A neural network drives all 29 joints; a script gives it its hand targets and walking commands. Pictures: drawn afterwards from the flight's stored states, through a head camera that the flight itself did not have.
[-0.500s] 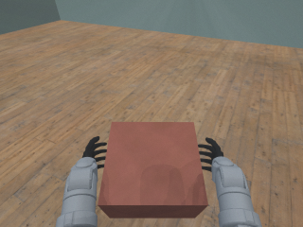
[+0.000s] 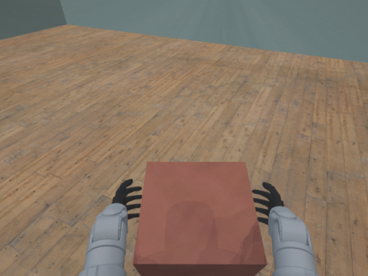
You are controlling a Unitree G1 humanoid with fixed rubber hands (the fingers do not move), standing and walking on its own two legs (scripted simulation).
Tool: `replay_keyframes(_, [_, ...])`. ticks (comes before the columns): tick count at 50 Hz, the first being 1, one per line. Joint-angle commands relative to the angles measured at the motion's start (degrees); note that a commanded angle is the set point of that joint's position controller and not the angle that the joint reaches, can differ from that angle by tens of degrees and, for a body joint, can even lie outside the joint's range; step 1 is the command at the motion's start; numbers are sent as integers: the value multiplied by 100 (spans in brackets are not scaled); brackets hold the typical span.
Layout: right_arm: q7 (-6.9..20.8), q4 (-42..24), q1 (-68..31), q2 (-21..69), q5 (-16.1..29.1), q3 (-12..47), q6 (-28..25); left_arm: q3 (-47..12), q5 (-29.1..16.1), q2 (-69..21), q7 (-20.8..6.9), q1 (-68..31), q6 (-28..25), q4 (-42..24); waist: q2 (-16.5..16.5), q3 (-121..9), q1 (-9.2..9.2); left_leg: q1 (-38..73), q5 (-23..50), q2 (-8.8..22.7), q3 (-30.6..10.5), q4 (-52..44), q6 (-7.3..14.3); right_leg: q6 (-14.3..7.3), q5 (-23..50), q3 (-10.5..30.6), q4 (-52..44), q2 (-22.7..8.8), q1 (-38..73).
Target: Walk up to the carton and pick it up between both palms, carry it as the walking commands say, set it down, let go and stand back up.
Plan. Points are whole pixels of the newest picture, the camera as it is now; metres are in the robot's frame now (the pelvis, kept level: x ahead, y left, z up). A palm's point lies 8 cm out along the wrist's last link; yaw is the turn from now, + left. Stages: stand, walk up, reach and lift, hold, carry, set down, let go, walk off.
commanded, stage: set down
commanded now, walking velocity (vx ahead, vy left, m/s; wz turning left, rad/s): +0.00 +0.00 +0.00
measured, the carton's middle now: (196, 219) +0.32 -0.03 -0.05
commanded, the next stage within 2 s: none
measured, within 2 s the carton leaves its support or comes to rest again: neither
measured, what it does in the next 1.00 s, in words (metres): lowers itself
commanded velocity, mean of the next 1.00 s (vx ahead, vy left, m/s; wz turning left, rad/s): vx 0.00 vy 0.00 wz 0.00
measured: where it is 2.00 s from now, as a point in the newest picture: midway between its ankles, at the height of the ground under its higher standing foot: outside the picture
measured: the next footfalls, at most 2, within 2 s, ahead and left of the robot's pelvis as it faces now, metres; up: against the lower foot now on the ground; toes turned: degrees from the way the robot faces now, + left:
none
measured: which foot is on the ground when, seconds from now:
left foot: down 0.00-1.00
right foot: down 0.00-1.00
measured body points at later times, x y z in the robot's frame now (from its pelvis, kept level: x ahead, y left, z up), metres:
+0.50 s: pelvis +0.00 +0.00 -0.02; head +0.06 +0.00 +0.43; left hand +0.33 +0.17 -0.06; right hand +0.31 -0.18 -0.06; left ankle +0.01 +0.09 -0.74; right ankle +0.04 -0.11 -0.74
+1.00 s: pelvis -0.04 -0.02 -0.10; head +0.11 -0.02 +0.32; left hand +0.36 +0.17 -0.14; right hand +0.34 -0.19 -0.15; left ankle +0.01 +0.09 -0.74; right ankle +0.04 -0.11 -0.74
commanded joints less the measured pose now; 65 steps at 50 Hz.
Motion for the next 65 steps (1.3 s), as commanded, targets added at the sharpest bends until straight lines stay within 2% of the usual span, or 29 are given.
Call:
replay_keyframes(1, [1581, -134, -3627, 4657, 1693, 3669, -475, -2477, -1242, -5011, -1206, -2583, -408, -276, 183, -987, 599, -100, 989, 187, -624, -396, -156, -246, 186, 472, -234, -14, -152])
replay_keyframes(4, [1542, -24, -3777, 4507, 1603, 3541, -714, -2686, -1329, -5309, -1108, -2578, -518, -46, 119, -1896, 318, 326, 1698, 231, -807, -183, -192, -233, 616, 478, -35, 77, -167])
replay_keyframes(5, [1514, -95, -3651, 4452, 1593, 3597, -788, -2493, -1150, -5048, -1078, -2238, -592, 62, 191, -1774, 540, 183, 1826, 233, -767, -195, -215, -179, 728, 513, -41, 95, -252])
replay_keyframes(8, [1443, 543, -3104, 4748, 1225, 3383, -900, -2649, -1275, -4881, -1187, -3136, -903, -435, -305, -1952, 169, -21, 1373, 122, -724, -12, -40, -142, 737, 481, 7, 85, -462])
replay_keyframes(12, [1297, 213, -3447, 4528, 1177, 3438, -1190, -2621, -1141, -5126, -1266, -2881, -1028, -22, 104, -2233, 117, -393, 1315, -109, -658, 239, -94, -101, 1032, 577, 189, 59, -450])
replay_keyframes(15, [1226, 868, -2573, 4451, 814, 2755, -1249, -2459, -984, -4801, -1232, -2881, -1185, 92, 177, -1966, -302, -916, 1574, -22, -768, 376, -141, -150, 1247, 521, 405, 91, -915])
replay_keyframes(18, [1149, 840, -2594, 4477, 943, 3027, -1483, -2432, -1050, -4733, -1201, -2841, -1422, 169, 318, -2223, -163, -1369, 1409, -139, -675, 568, -115, -182, 1550, 648, 609, 14, -751])
replay_keyframes(19, [1102, 446, -2539, 4474, 893, 2983, -1603, -2494, -1007, -4675, -1205, -2449, -1428, 365, -77, -2294, -454, -975, 2102, 28, -900, 615, -67, -98, 1932, 534, 737, 127, -1055])
replay_keyframes(20, [1106, 383, -2891, 4232, 1035, 2902, -1642, -2500, -986, -4776, -1202, -2482, -1465, 412, 283, -2322, -228, -1227, 2103, -66, -912, 770, -92, -135, 1674, 511, 907, 88, -1308])
replay_keyframes(23, [1087, 148, -3287, 4339, 1121, 3345, -1887, -2413, -1020, -4686, -1117, -2571, -1740, 636, -107, -2893, -102, -1543, 2098, -100, -947, 1046, -10, -41, 1798, 445, 1285, 139, -1609])
replay_keyframes(27, [1280, 517, -3535, 4458, 1196, 3533, -2075, -2584, -1076, -4984, -935, -3179, -2000, 277, 285, -3247, 107, -1971, 1758, -116, -851, 1329, -105, -157, 1192, 560, 1544, 172, -2048])
replay_keyframes(29, [1174, 312, -3694, 4497, 1280, 3697, -2107, -2556, -1198, -4704, -967, -3164, -2051, 205, -436, -3786, 104, -2333, 1822, -159, -843, 1569, -69, -52, 1963, 593, 1761, 179, -1585])
replay_keyframes(30, [1185, 339, -3870, 4668, 1428, 3898, -2145, -2654, -1177, -4938, -986, -2927, -2036, 389, -159, -3819, 263, -2431, 1781, -221, -765, 1597, -67, -2, 1831, 593, 1896, 188, -1777])
replay_keyframes(32, [1259, 956, -3669, 4708, 1100, 3420, -2034, -2615, -1031, -4780, -1029, -3529, -2010, 257, -130, -3851, 46, -2855, 1143, -302, -684, 1814, -122, -28, 1144, 434, 2075, 262, -2391])
replay_keyframes(34, [1265, 787, -3975, 4694, 1266, 3722, -2121, -2545, -1054, -5104, -1050, -3110, -2010, 471, -220, -4126, 314, -3032, 1131, -296, -599, 1934, -67, 1, 1208, 547, 2164, 234, -2238])
replay_keyframes(37, [1254, 583, -4411, 4850, 1377, 3798, -2097, -2774, -1309, -5141, -1110, -3767, -1922, 397, -17, -4566, 143, -2952, 900, -310, -590, 2231, -54, -1, 831, 569, 2335, 208, -2760])
replay_keyframes(38, [1218, 770, -4415, 4924, 1290, 3685, -2074, -2569, -1117, -4937, -1085, -3867, -1930, 304, -64, -4680, 320, -3141, 771, -243, -602, 2324, -80, -13, 575, 461, 2518, 289, -3100])
replay_keyframes(39, [1314, 828, -4164, 4847, 1378, 3785, -2028, -2742, -1130, -5233, -1133, -3885, -1831, 262, 393, -4849, 290, -3289, 581, -312, -452, 2445, -157, -130, 499, 566, 2478, 265, -3106])
replay_keyframes(43, [1151, 994, -4364, 5044, 1311, 3650, -1979, -2863, -1419, -5041, -1227, -4532, -1887, 191, -88, -5158, -72, -4188, 248, -415, -315, 2812, -126, 7, 642, 525, 2711, 238, -2816])
replay_keyframes(44, [1129, 1024, -4619, 4964, 1424, 3721, -1942, -2561, -1291, -4886, -1233, -4509, -1879, 433, -76, -4782, 321, -4497, -44, -362, -369, 2916, -75, 60, 134, 596, 2955, 184, -3345])
replay_keyframes(45, [1164, 1157, -4717, 4855, 1295, 3336, -1920, -2483, -1195, -4693, -1296, -4640, -1807, 725, -23, -4444, 34, -4674, -147, -400, -357, 2914, -37, 64, 46, 515, 2872, 263, -3858])
replay_keyframes(49, [1058, 726, -5255, 5094, 1510, 3665, -1859, -2415, -1261, -4892, -1452, -4956, -1746, 830, -227, -4830, 144, -4980, -686, -418, -374, 3294, -71, 88, -1000, 783, 2912, 123, -3614])
replay_keyframes(52, [1024, 424, -5241, 4927, 1532, 3883, -1924, -2542, -1397, -5200, -1426, -4577, -1715, 884, -111, -5559, 1, -5203, -39, -470, -291, 3508, -111, 32, 440, 635, 3306, 237, -3099])
replay_keyframes(54, [988, 814, -5282, 4813, 1412, 3566, -1866, -2462, -1421, -5037, -1387, -4949, -1739, 929, -119, -5233, -150, -5167, -371, -364, -413, 3499, -76, 105, -256, 365, 3605, 281, -4077])
replay_keyframes(55, [1066, 945, -5662, 4583, 1472, 3382, -1896, -2120, -1299, -5081, -1251, -4819, -1705, 1364, -5, -4712, 175, -5183, -469, -350, -452, 3440, -44, 44, -717, 241, 3600, 302, -4801])
replay_keyframes(59, [1093, 982, -5204, 4609, 1488, 3435, -1971, -2760, -1626, -5100, -1153, -5189, -1799, 653, 314, -5819, -200, -5108, 382, -469, -422, 3816, -232, 26, 274, 167, 3977, 442, -4767])
replay_keyframes(61, [1077, 933, -5410, 4672, 1614, 3625, -2004, -2643, -1505, -5148, -1067, -4971, -1863, 855, 228, -6014, 25, -5477, 405, -506, -376, 4016, -195, 72, 456, 189, 4242, 423, -4682])
replay_keyframes(63, [1061, 1158, -5453, 4569, 1545, 3415, -1989, -2500, -1617, -4903, -1017, -5430, -1898, 880, -184, -5621, -251, -5856, -71, -497, -384, 4066, -129, 76, 85, 134, 4198, 437, -5023])
replay_keyframes(65, [1037, 816, -5562, 4620, 1771, 3707, -2048, -2787, -1718, -4950, -985, -5376, -1942, 625, 186, -6315, -41, -5879, 137, -512, -243, 4333, -222, 35, 416, 283, 4340, 457, -4743])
